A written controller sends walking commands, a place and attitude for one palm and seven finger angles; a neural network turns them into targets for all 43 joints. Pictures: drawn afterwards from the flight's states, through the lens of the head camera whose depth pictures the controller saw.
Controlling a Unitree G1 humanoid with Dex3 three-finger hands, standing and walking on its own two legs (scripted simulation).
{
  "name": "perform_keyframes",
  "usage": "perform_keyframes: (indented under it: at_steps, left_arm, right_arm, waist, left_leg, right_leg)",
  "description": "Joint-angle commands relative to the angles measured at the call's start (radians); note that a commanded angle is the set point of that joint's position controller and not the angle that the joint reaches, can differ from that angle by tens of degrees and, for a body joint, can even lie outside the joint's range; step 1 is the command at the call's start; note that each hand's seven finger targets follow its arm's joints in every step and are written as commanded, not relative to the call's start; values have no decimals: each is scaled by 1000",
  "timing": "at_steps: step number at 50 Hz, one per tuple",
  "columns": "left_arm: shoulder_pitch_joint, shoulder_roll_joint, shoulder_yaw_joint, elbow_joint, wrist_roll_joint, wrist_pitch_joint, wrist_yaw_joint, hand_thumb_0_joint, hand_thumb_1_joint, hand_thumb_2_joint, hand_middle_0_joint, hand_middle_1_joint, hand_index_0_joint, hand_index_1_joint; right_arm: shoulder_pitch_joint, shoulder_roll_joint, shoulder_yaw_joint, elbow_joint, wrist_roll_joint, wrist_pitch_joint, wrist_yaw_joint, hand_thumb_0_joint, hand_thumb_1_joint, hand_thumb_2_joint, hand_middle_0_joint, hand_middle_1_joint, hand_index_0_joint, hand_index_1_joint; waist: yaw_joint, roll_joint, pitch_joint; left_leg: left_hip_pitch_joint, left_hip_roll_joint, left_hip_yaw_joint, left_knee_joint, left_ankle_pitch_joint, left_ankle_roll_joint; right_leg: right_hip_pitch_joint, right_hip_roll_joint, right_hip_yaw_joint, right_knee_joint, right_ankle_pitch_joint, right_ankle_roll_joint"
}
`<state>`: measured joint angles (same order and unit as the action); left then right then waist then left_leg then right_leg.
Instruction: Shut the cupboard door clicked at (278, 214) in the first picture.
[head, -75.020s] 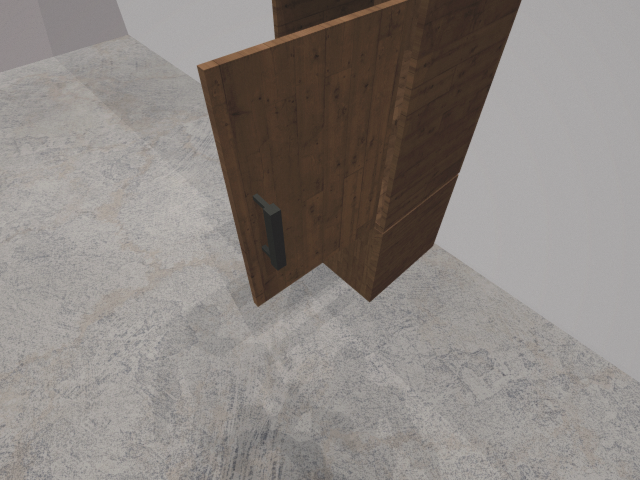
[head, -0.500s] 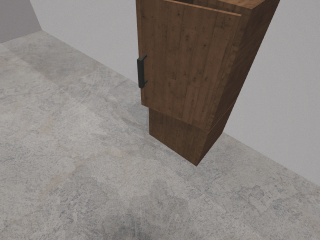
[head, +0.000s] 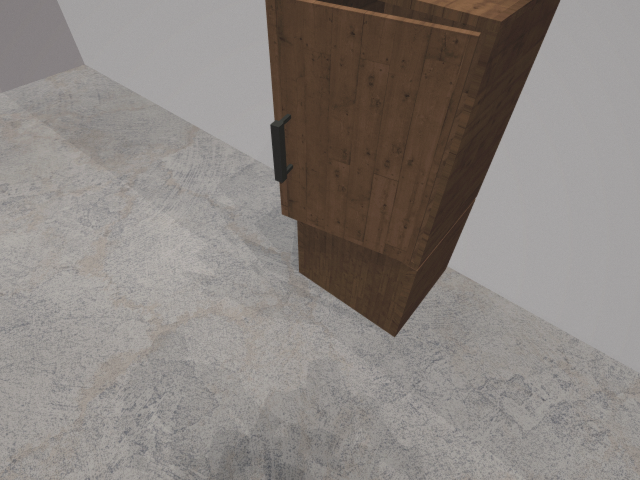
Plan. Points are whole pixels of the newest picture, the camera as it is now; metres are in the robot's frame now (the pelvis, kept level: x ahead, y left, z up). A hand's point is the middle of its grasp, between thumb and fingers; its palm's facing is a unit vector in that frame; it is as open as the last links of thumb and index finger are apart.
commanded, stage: walk to a spot facing it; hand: left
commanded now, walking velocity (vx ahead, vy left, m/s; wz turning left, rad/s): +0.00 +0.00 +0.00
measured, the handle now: (283, 148) +0.85 +0.13 -0.08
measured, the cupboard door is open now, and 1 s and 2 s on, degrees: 11 11 11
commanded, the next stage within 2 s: none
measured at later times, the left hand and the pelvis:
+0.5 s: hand out of the picture +0.01 +0.23 -0.20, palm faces +0.22 -0.95 -0.24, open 7.4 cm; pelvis +0.00 +0.02 -0.02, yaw +12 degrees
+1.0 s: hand out of the picture -0.05 +0.19 -0.18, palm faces +0.52 -0.82 -0.25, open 7.4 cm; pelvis -0.01 -0.02 -0.01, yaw +33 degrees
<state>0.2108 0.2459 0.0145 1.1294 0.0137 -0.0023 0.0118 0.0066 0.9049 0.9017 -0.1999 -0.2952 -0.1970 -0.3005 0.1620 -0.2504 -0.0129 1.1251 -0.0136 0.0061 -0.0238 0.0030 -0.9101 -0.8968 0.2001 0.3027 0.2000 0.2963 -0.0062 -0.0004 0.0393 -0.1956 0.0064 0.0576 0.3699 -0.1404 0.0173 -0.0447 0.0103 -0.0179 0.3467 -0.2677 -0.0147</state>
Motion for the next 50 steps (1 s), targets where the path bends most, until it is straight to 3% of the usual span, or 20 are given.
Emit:
perform_keyframes:
  at_steps: [1,9,12,14,17,18,19,20,21,23,30,35,36,37,38,39,41,43,46,50]
  left_arm:
    - [19,166,27,-37,1,-18,12,0,900,900,-200,-300,-200,-300]
    - [80,142,54,-88,3,15,28,0,900,900,-200,-300,-200,-300]
    - [73,162,72,-138,8,17,31,0,900,900,-200,-300,-200,-300]
    - [41,163,82,-167,19,16,37,0,900,900,-200,-300,-200,-300]
    - [19,176,89,-201,10,14,29,0,900,900,-200,-300,-200,-300]
    - [51,142,86,-217,1,21,25,0,900,900,-200,-300,-200,-300]
    - [38,91,68,-251,-5,25,24,0,900,900,-200,-300,-200,-300]
    - [-5,98,71,-270,5,37,31,0,900,900,-200,-300,-200,-300]
    - [-38,88,76,-281,5,41,29,0,900,900,-200,-300,-200,-300]
    - [-42,84,81,-281,10,37,17,0,900,900,-200,-300,-200,-300]
    - [-6,51,76,-304,9,31,10,0,900,900,-200,-300,-200,-300]
    - [127,87,89,-285,5,29,18,0,900,900,-200,-300,-200,-300]
    - [154,139,101,-287,15,22,23,0,900,900,-200,-300,-200,-300]
    - [126,234,119,-308,32,17,29,0,900,900,-200,-300,-200,-300]
    - [-2,226,100,-341,21,25,32,0,900,900,-200,-300,-200,-300]
    - [-55,192,104,-361,19,18,37,0,900,900,-200,-300,-200,-300]
    - [-102,128,85,-360,19,6,31,0,900,900,-200,-300,-200,-300]
    - [-47,139,88,-344,21,-1,28,0,900,900,-200,-300,-200,-300]
    - [59,189,102,-311,23,3,27,0,900,900,-200,-300,-200,-300]
    - [72,200,107,-306,13,11,19,0,900,900,-200,-300,-200,-300]
  right_arm:
    - [7,-161,-21,-45,2,-20,-7,0,-900,-900,200,300,200,300]
    - [34,-90,-25,-97,-1,15,1,0,-900,-900,200,300,200,300]
    - [16,-64,-41,-144,-7,33,7,0,-900,-900,200,300,200,300]
    - [21,-60,-52,-175,-3,37,12,0,-900,-900,200,300,200,300]
    - [105,-54,-52,-174,-8,33,24,0,-900,-900,200,300,200,300]
    - [167,-106,-61,-176,-18,24,24,0,-900,-900,200,300,200,300]
    - [209,-184,-80,-175,-21,22,18,0,-900,-900,200,300,200,300]
    - [236,-195,-84,-163,-23,27,11,0,-900,-900,200,300,200,300]
    - [198,-199,-86,-179,-24,26,5,0,-900,-900,200,300,200,300]
    - [119,-154,-76,-208,-24,20,0,0,-900,-900,200,300,200,300]
    - [105,-164,-91,-229,-24,23,1,0,-900,-900,200,300,200,300]
    - [18,-149,-104,-274,-15,44,11,0,-900,-900,200,300,200,300]
    - [17,-104,-103,-287,-8,50,17,0,-900,-900,200,300,200,300]
    - [29,-44,-99,-305,-3,51,23,0,-900,-900,200,300,200,300]
    - [30,-80,-107,-306,-19,51,31,0,-900,-900,200,300,200,300]
    - [70,-66,-109,-306,-19,60,33,0,-900,-900,200,300,200,300]
    - [62,-66,-100,-290,-15,55,47,0,-900,-900,200,300,200,300]
    - [36,-43,-87,-301,-5,50,52,0,-900,-900,200,300,200,300]
    - [-35,-23,-70,-322,0,42,54,0,-900,-900,200,300,200,300]
    - [27,-59,-71,-312,-1,31,51,0,-900,-900,200,300,200,300]
  waist:
    - [1,4,-10]
    - [20,-52,-27]
    - [27,-163,17]
    - [15,-145,38]
    - [-35,-50,11]
    - [-49,139,-39]
    - [-55,323,-46]
    - [-77,191,-69]
    - [-61,171,-39]
    - [-30,133,0]
    - [-26,137,-106]
    - [41,160,-89]
    - [55,20,-72]
    - [54,-261,-37]
    - [10,-202,22]
    - [-30,-149,-2]
    - [-50,-204,37]
    - [-25,-200,-3]
    - [36,-196,-31]
    - [3,-171,-73]
  left_leg:
    - [92,116,-128,-53,121,13]
    - [-84,62,-121,138,193,-3]
    - [-219,9,-51,421,-208,-30]
    - [-267,38,-50,509,-361,-33]
    - [-70,33,-15,211,-58,-23]
    - [40,150,-226,93,316,55]
    - [71,344,-506,-5,537,190]
    - [13,356,-561,-68,255,211]
    - [-48,339,-573,-99,19,196]
    - [-115,272,-508,-117,-137,164]
    - [-38,196,-462,-70,-26,150]
    - [-244,94,-436,-29,-174,76]
    - [-375,1,-360,112,-289,14]
    - [-479,-138,-152,446,-379,-66]
    - [-425,-79,-146,700,-402,-51]
    - [-390,-58,-149,821,-377,-45]
    - [-389,3,-107,839,-295,-60]
    - [-341,2,-50,683,-309,-73]
    - [-274,-14,16,467,-330,-67]
    - [-76,-18,32,161,-141,-44]
  right_leg:
    - [-108,-118,95,-85,152,-29]
    - [-47,-197,44,54,279,-53]
    - [-44,-346,99,36,466,-161]
    - [-41,-404,85,75,583,-200]
    - [-116,-317,-71,310,580,-81]
    - [-255,-200,-135,499,316,8]
    - [-386,-74,-118,701,-346,56]
    - [-383,-65,3,788,-395,36]
    - [-429,-83,37,817,-331,35]
    - [-450,-91,58,788,-204,43]
    - [-373,-24,18,512,-186,57]
    - [-80,5,-10,158,-66,41]
    - [10,-116,117,-22,-146,-3]
    - [-56,-410,457,-194,-353,-127]
    - [-252,-491,412,-197,-278,-164]
    - [-304,-453,373,-153,-232,-170]
    - [-261,-333,152,-43,78,-140]
    - [-162,-315,43,40,360,-124]
    - [-54,-340,8,122,561,-112]
    - [-87,-327,-64,263,528,-36]
